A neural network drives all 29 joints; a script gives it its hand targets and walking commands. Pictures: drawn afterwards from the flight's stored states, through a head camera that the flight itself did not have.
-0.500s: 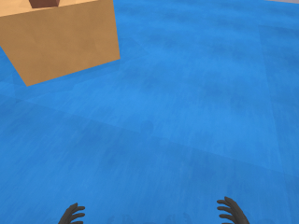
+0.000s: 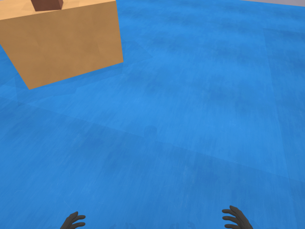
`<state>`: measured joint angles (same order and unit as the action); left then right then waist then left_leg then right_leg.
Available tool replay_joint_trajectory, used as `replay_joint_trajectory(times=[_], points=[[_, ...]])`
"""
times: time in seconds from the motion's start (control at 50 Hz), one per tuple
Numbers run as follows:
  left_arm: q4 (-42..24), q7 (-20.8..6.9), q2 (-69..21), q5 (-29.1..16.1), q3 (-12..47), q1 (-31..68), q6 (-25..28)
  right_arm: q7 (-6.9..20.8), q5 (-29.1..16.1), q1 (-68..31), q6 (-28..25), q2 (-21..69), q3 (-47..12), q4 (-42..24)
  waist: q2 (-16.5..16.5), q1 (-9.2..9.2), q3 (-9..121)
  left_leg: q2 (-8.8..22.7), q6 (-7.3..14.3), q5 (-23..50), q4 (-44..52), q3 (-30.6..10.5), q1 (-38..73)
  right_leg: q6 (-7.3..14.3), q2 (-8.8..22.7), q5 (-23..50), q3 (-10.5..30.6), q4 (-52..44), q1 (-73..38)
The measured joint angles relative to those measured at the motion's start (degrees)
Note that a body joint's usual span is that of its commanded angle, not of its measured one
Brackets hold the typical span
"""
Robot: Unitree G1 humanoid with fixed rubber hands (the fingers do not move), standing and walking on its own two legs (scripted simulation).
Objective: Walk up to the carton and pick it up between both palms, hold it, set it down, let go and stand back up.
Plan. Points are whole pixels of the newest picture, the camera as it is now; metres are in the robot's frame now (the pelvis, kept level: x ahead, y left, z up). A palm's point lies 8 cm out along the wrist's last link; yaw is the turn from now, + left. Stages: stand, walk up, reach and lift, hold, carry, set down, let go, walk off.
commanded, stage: stand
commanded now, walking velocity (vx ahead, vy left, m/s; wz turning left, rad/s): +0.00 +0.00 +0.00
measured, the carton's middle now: out of the picture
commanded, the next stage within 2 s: walk up in 0.58 s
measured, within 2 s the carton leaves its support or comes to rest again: neither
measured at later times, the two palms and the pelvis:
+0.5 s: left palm out of the picture +0.10 +0.24 -0.09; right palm out of the picture +0.11 -0.24 -0.09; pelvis -0.01 +0.00 +0.00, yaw +0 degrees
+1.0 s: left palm out of the picture +0.05 +0.30 -0.10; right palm out of the picture +0.15 -0.23 -0.09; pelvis +0.02 +0.02 +0.00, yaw +9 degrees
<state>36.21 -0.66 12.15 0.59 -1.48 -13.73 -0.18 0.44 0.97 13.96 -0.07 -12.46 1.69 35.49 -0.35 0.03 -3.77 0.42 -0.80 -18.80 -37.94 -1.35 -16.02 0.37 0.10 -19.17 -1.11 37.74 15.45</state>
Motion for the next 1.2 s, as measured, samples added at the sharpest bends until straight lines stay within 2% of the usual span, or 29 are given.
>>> replay_joint_trajectory(times=[0.8, 0.84, 0.88, 0.92, 0.96, 1.02, 1.1, 1.12, 1.16, 1.18, 1.2], points=[[1.74, -0.06, 0.79, -0.11, 0.45, -1.86, 0.16, 0.10, -0.14, 1.89, -0.24, -0.35, -0.54, 1.62, 0.18, -0.18, 0.71, -0.18, -0.17, 1.68, 1.44, -0.99, -0.69, 0.04, 0.16, 1.49, -0.74, -1.69, 0.23], [1.65, -0.33, 0.75, 1.24, 0.25, -2.00, 0.52, 0.81, 0.41, 2.59, -0.20, -0.55, -0.19, 1.35, -0.19, 0.31, 1.10, -0.41, 0.74, -2.87, -1.12, -1.91, -1.81, 0.73, 0.33, -0.79, -1.85, -0.91, 0.21], [1.53, -0.26, 1.05, 3.00, 0.09, -2.17, 1.72, 2.02, 1.61, 4.49, 0.48, -1.14, 0.56, 1.11, -0.71, 0.60, 2.13, -0.26, 1.30, -8.73, -9.55, -1.88, -5.67, 2.04, 1.28, -2.96, -4.84, -0.42, -0.33], [2.24, 0.52, 1.68, 4.15, -0.22, -2.52, 3.12, 3.05, 2.60, 5.82, 1.42, -2.01, 1.29, 1.35, -0.75, -0.29, 2.69, 0.41, 1.00, -8.86, -18.82, -0.72, -9.99, 2.25, 2.66, -2.73, -7.24, -0.64, -1.47], [3.59, 1.28, 2.40, 4.69, -0.76, -3.60, 4.39, 4.04, 2.81, 6.35, 1.72, -3.08, 2.13, 1.38, -0.85, -1.47, 2.84, 1.77, 0.68, -7.54, -23.36, 0.05, -12.83, 1.68, 3.79, -2.21, -8.54, -1.17, -3.17], [6.29, 1.73, 3.82, 4.68, -1.59, -5.51, 5.14, 5.33, 1.97, 6.56, 1.43, -4.28, 3.55, 1.21, -1.20, -2.10, 3.48, 4.55, 0.71, -5.82, -22.26, -0.41, -15.20, -0.34, 5.14, -3.38, -10.56, -2.27, -6.37], [8.84, 1.01, 6.70, 4.12, -2.84, -6.89, 4.63, 5.90, 0.46, 7.21, 0.39, -4.12, 4.19, 0.92, 0.42, -2.18, 4.89, 7.69, 1.79, -5.23, -12.06, 0.06, -13.30, -1.65, 7.65, -6.92, -12.87, -1.07, -10.11], [9.19, 0.80, 7.39, 3.97, -3.07, -7.06, 4.31, 5.79, 0.21, 7.63, -0.13, -3.97, 4.13, 0.88, 1.10, -2.14, 5.32, 8.15, 2.17, -3.80, -9.26, 0.79, -11.84, -1.35, 8.47, -8.79, -13.10, 0.50, -10.55], [9.76, 0.46, 8.67, 3.90, -3.47, -7.01, 3.29, 5.10, -0.05, 8.15, -1.34, -3.36, 3.99, 1.39, 4.06, -1.89, 5.46, 6.62, 0.63, 3.03, -9.86, 3.10, -10.84, 0.73, 11.28, -15.48, -11.24, 6.68, -10.06], [9.90, 0.18, 9.03, 3.90, -3.50, -7.08, 2.64, 4.49, -0.05, 8.35, -1.92, -3.19, 3.78, 1.55, 5.92, -1.58, 5.42, 5.03, 0.38, 1.42, -12.57, 4.48, -11.04, 2.11, 12.62, -19.43, -8.63, 11.84, -8.46], [9.89, -0.29, 8.84, 3.58, -3.27, -7.12, 1.86, 3.66, 0.09, 8.66, -2.35, -3.43, 3.48, 1.51, 6.76, -0.88, 5.58, 3.77, 0.36, -1.62, -15.56, 5.22, -11.76, 2.59, 12.68, -21.12, -6.01, 18.88, -5.52]])
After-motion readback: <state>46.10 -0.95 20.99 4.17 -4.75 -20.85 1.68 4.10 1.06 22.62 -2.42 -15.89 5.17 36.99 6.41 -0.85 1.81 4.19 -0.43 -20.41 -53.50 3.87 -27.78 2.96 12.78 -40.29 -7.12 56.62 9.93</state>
